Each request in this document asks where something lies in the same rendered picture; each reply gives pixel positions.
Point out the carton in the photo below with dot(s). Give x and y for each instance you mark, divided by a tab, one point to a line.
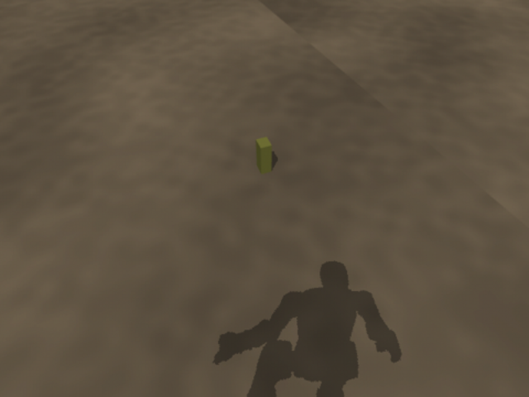
264	155

